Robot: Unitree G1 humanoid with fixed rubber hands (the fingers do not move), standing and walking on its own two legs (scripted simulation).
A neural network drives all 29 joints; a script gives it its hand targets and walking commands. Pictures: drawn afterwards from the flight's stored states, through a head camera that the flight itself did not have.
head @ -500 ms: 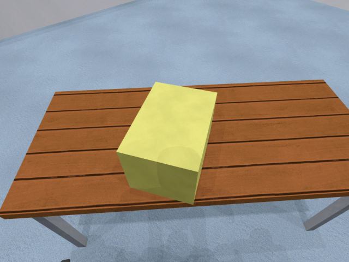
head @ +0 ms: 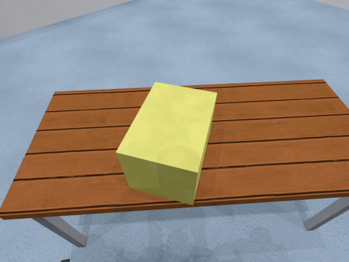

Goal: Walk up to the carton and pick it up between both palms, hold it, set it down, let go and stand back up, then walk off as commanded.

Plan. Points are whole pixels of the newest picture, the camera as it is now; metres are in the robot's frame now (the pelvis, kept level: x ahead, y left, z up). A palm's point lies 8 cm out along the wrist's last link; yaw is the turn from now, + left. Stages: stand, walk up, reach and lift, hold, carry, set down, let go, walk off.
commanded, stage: walk off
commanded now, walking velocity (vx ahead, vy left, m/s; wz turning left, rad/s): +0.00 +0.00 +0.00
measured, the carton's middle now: (173, 140) +0.48 +0.03 -0.08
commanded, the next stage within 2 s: none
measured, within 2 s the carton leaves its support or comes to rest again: neither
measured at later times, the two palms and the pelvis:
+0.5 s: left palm out of the picture +0.01 +0.28 -0.10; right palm out of the picture +0.05 -0.36 -0.15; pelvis -0.08 -0.05 -0.03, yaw -1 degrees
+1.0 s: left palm out of the picture -0.12 +0.29 -0.10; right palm out of the picture -0.11 -0.35 -0.14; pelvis -0.21 -0.03 -0.03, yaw +4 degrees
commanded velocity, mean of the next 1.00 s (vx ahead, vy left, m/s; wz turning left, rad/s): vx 0.00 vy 0.00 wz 0.00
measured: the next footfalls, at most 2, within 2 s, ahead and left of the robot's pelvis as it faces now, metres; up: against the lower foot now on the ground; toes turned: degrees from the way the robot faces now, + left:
left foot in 1.02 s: -0.21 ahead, +0.10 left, +0.00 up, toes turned -2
right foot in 1.46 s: -0.37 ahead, -0.16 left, +0.00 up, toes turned +3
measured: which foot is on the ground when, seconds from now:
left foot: down 0.00-0.44, up 0.46-1.00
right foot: down 0.00-1.00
